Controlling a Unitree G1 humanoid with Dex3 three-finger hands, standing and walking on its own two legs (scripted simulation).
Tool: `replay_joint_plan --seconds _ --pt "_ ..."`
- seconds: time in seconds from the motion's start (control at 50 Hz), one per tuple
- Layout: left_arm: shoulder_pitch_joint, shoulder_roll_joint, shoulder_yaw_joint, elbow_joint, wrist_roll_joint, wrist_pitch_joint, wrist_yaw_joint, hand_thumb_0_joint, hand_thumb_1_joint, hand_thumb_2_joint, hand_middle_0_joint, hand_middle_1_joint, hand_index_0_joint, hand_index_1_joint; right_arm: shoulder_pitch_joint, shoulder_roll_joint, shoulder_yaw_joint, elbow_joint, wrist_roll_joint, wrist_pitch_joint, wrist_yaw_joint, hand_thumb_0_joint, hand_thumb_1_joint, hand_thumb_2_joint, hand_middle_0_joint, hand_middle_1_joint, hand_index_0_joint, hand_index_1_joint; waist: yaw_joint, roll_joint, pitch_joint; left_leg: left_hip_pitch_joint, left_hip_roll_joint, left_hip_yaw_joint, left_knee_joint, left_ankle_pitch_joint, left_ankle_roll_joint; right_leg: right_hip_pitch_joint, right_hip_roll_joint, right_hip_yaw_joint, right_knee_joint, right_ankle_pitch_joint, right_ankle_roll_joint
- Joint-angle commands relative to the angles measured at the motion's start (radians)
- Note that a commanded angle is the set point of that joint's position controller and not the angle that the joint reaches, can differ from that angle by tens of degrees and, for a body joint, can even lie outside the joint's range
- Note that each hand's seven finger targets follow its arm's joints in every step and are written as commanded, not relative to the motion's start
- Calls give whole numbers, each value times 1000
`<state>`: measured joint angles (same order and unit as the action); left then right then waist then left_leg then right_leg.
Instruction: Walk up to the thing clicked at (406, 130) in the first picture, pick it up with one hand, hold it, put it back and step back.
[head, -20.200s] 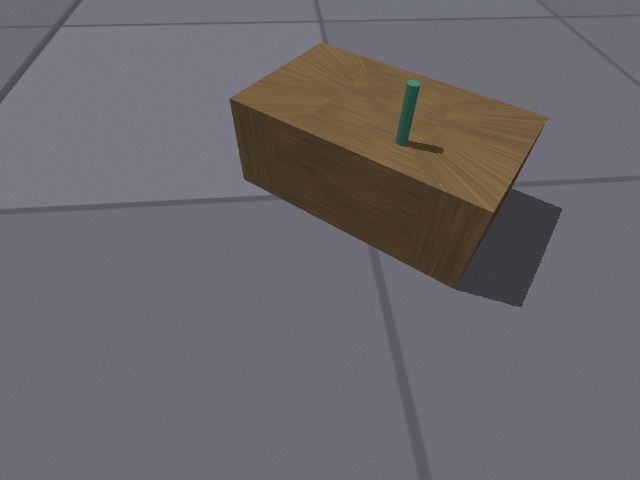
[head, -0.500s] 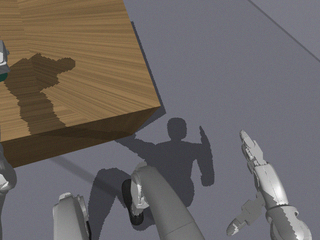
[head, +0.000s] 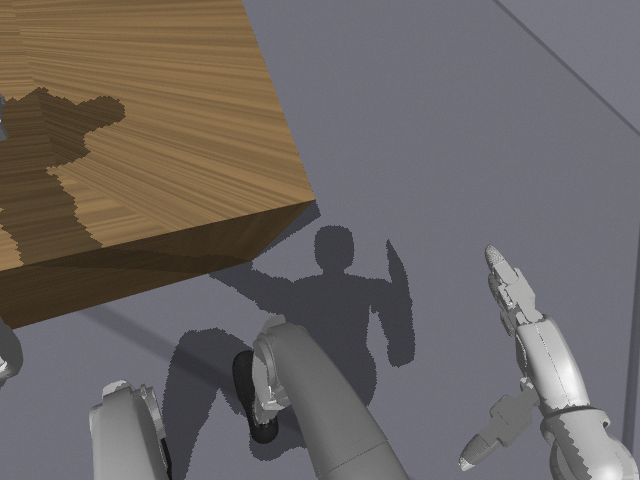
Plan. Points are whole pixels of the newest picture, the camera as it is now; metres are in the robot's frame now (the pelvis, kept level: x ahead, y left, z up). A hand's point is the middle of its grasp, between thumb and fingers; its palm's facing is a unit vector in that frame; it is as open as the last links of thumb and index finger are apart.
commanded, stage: lower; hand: left
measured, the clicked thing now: out of the picture +0.57 +0.19 -0.03
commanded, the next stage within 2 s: loosen in 0.04 s
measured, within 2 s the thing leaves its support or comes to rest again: rests again in 0.20 s
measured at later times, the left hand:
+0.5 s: hand out of the picture +0.58 +0.18 -0.05, palm faces +0.17 -0.99 -0.01, open 7.5 cm
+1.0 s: hand out of the picture +0.58 +0.18 -0.05, palm faces +0.18 -0.98 -0.01, open 15.0 cm
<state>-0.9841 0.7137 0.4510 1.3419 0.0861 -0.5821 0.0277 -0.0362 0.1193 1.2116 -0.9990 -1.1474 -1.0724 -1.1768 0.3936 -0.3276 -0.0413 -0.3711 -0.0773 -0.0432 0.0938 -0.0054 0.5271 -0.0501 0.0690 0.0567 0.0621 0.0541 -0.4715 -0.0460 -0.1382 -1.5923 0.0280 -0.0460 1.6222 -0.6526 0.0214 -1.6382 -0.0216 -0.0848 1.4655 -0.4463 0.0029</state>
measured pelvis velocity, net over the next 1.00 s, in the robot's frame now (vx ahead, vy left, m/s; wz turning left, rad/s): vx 0.00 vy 0.00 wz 0.00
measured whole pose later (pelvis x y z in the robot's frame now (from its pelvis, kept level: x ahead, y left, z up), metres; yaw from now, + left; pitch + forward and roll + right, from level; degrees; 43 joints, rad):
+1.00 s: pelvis +0.00 +0.00 -0.01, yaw +0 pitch +36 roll -6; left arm -1.01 0.72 0.47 1.31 0.08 -0.58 0.04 -0.01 -0.57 0.29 -0.46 -0.43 -0.48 -0.43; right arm 0.42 -0.34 -0.05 -0.42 -0.07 -0.04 0.10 -0.01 0.51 -0.05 0.07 0.06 0.06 0.05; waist -0.49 -0.05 -0.13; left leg -1.62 0.03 -0.05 1.65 -0.66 0.02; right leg -1.67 -0.02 -0.08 1.50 -0.45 0.00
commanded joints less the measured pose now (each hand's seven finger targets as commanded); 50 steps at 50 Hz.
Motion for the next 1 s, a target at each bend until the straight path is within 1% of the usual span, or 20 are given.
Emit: replay_joint_plan --seconds 0.0,0.08,0.12,0.14,0.18,0.22,0.24,0.28,0.3,0.42,0.44,0.52,0.58,0.62,0.76,0.84,0.86,0.88,0.94,0.98 --pt "-455 196 4 -271 -4 -92 6 0 524 1310 -1396 -1450 -1403 -1450 73 -183 -161 -161 5 -45 -27 0 541 -51 50 50 50 50 8 499 -673 509 -9 -47 -203 443 -43 404 52 23 -78 261 -50" --pt "-420 176 -6 -200 1 -86 10 0 512 1285 -1370 -1420 -1377 -1420 64 -189 -155 -162 4 -44 -23 0 543 -51 50 50 50 50 5 503 -630 526 -4 -60 -201 463 -50 344 53 15 -73 245 -52" --pt "-454 199 5 -239 2 -92 15 0 523 1309 -1381 -1442 -1389 -1443 63 -184 -152 -159 5 -44 -23 0 545 -50 50 50 50 50 9 509 -641 496 -9 -53 -198 430 -47 367 51 21 -67 241 -51" --pt "-436 184 -4 -209 4 -88 14 0 529 1242 -1461 -1438 -1469 -1429 48 -190 -157 -181 6 -46 -22 0 544 -43 51 50 50 50 1 497 -643 500 -6 -58 -197 426 -47 360 53 19 -66 234 -51" --pt "-469 237 25 -272 4 -95 20 0 369 1082 -1326 -1278 -1352 -1269 67 -201 -171 -201 3 -48 -25 0 539 -39 51 49 50 49 6 504 -693 490 -11 -44 -185 402 -40 403 50 29 -65 238 -46" --pt "-465 225 32 -283 -12 -95 18 0 250 922 -1238 -1168 -1263 -1145 91 -197 -172 -179 5 -44 -24 0 538 -39 51 49 50 49 9 510 -683 473 -14 -40 -184 416 -41 420 49 33 -64 258 -45" --pt "-438 194 20 -216 -18 -87 14 0 197 847 -1204 -1128 -1230 -1104 80 -191 -161 -192 8 -43 -22 0 536 -39 51 50 50 50 2 487 -664 457 -15 -43 -190 406 -39 417 49 29 -67 248 -45" --pt "-427 200 17 -223 -15 -86 11 0 90 759 -1147 -1052 -1172 -1029 83 -198 -170 -198 10 -45 -23 0 532 -40 51 50 50 50 -3 490 -661 460 -14 -43 -185 426 -39 414 50 28 -68 263 -45" --pt "-443 244 35 -268 -9 -88 14 0 45 703 -1122 -1010 -1146 -986 94 -198 -175 -194 10 -45 -25 0 533 -39 51 50 50 50 10 501 -677 457 -16 -35 -176 414 -36 426 47 38 -66 262 -43" --pt "-392 165 -2 -179 -5 -62 2 0 -290 509 -817 -738 -831 -729 78 -189 -167 -204 11 -47 -24 0 536 -44 52 51 51 51 -1 437 -607 379 -20 -28 -183 342 -28 425 47 45 -87 222 -40" --pt "-421 200 14 -227 -5 -68 5 0 -282 523 -808 -736 -820 -729 90 -185 -166 -192 9 -46 -25 0 540 -44 52 51 51 51 6 454 -624 367 -22 -23 -178 346 -27 449 43 51 -84 230 -38" --pt "-412 180 9 -191 -12 -63 2 0 -346 478 -728 -669 -740 -663 84 -182 -164 -214 15 -51 -25 0 537 -46 52 51 51 51 0 426 -622 345 -26 -24 -181 305 -22 454 41 54 -88 204 -35" --pt "-414 205 20 -212 -11 -69 3 0 -402 436 -676 -620 -687 -615 96 -194 -172 -216 16 -51 -28 0 533 -47 52 51 51 51 5 421 -636 357 -25 -24 -180 307 -22 456 40 58 -87 206 -35" --pt "-411 181 8 -194 -14 -68 2 0 -427 424 -648 -595 -659 -592 91 -192 -170 -213 19 -51 -29 0 531 -48 52 51 51 51 2 424 -616 371 -23 -31 -190 320 -27 434 43 44 -83 211 -38" --pt "-440 192 12 -249 -13 -75 1 0 -551 321 -541 -482 -550 -481 122 -192 -171 -188 17 -46 -25 0 520 -51 52 51 51 51 4 485 -654 459 -18 -38 -179 443 -39 399 47 28 -61 279 -48" --pt "-417 153 -7 -199 -11 -68 5 0 -609 254 -446 -392 -453 -393 92 -196 -168 -191 14 -44 -24 0 521 -51 52 51 51 51 -2 475 -599 457 -13 -48 -195 392 -42 357 48 22 -70 228 -48" --pt "-459 205 14 -272 -5 -78 9 0 -611 247 -436 -387 -443 -387 102 -197 -173 -176 12 -42 -24 0 524 -51 52 51 51 51 9 500 -633 485 -11 -47 -192 403 -44 350 49 21 -65 222 -49" --pt "-430 194 4 -213 -4 -72 8 0 -611 242 -429 -381 -438 -380 97 -198 -169 -190 13 -43 -22 0 520 -51 52 51 51 51 5 502 -640 495 -12 -49 -187 435 -45 359 49 19 -62 245 -49" --pt "-446 217 22 -260 -7 -76 10 0 -611 201 -278 -292 -289 -288 90 -211 -187 -243 15 -42 -25 0 528 -49 52 50 51 50 -6 467 -681 428 -20 -31 -179 389 -32 460 44 40 -71 264 -42" --pt "-433 249 27 -245 -2 -66 9 0 -611 174 -221 -240 -230 -238 79 -222 -196 -222 17 -34 -31 0 532 -49 52 50 51 50 8 475 -661 412 -21 -30 -198 368 -34 465 41 47 -80 247 -41"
